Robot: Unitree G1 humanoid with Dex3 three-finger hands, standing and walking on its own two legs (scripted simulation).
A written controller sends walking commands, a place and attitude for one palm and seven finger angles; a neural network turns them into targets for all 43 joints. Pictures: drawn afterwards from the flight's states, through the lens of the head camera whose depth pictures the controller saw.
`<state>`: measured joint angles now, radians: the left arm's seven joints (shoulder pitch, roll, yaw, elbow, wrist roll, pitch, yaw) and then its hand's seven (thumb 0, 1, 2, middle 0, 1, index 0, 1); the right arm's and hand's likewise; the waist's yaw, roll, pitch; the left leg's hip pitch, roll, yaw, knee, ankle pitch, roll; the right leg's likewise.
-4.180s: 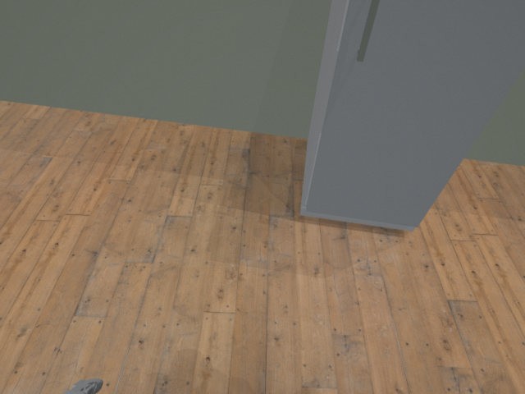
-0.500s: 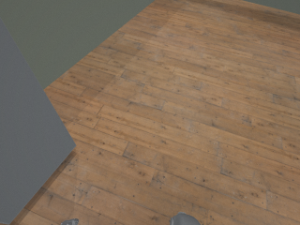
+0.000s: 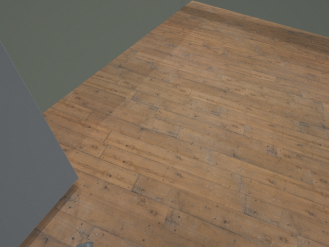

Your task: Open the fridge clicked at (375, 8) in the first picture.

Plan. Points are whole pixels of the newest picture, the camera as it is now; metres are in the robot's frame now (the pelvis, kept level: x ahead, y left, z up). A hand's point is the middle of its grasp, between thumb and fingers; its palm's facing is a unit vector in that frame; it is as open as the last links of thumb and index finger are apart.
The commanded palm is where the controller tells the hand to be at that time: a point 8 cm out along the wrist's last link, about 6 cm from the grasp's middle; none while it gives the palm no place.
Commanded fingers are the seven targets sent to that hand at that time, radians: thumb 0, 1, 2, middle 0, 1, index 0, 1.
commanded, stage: turn to face it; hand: left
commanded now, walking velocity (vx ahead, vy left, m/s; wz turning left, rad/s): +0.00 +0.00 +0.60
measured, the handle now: out of the picture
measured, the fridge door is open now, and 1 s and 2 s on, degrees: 0 0 0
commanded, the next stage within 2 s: take the last steps up to it in 1.72 s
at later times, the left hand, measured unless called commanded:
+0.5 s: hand out of the picture +0.00 +0.16 -0.13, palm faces +0.31 -0.90 -0.29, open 7.4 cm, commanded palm none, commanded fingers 0.00 0.90 0.90 -0.20 -0.30 -0.20 -0.30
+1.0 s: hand out of the picture -0.13 +0.18 -0.15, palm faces +0.60 -0.75 -0.28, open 7.4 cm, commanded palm none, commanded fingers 0.00 0.90 0.90 -0.20 -0.30 -0.20 -0.30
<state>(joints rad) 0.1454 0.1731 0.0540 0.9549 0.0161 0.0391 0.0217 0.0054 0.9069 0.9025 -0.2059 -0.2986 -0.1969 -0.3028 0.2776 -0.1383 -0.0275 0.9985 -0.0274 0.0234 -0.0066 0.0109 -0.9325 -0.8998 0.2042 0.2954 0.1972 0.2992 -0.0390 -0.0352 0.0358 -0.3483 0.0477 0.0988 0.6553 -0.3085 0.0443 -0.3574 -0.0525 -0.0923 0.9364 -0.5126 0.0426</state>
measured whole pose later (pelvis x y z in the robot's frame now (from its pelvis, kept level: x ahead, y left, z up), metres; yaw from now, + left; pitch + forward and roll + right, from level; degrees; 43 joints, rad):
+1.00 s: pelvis -0.06 -0.05 +0.01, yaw +36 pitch +0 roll +0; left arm 0.20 0.26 0.08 0.91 0.02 0.06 0.01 0.01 0.91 0.90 -0.20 -0.30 -0.19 -0.30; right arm 0.16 -0.22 -0.05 0.90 -0.02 0.04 0.01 0.00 -0.90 -0.90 0.21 0.30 0.20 0.30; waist 0.00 -0.01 0.07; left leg -0.29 -0.01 -0.02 0.52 -0.22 0.01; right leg -0.44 -0.08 -0.03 0.94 -0.44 0.09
